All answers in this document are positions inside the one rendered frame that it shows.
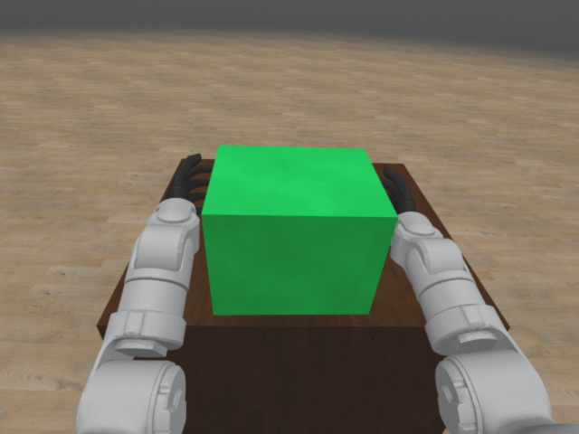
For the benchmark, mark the right robot hand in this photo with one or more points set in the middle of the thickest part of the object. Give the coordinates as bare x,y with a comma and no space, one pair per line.
400,193

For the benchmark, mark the right robot upper arm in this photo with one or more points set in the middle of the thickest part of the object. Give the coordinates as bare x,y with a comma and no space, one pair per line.
494,392

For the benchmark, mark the right robot forearm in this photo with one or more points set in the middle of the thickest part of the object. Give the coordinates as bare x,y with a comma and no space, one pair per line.
458,319

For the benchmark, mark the left robot hand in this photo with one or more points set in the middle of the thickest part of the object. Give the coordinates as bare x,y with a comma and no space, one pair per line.
182,185

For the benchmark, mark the pedestal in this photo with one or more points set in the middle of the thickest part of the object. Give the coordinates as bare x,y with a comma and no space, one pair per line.
309,374

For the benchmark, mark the carton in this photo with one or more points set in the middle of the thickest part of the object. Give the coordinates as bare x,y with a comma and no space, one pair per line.
295,231

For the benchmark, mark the left robot forearm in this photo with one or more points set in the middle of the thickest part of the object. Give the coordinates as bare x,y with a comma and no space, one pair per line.
149,321

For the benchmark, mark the left robot upper arm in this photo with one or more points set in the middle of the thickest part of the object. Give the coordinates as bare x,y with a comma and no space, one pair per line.
134,397

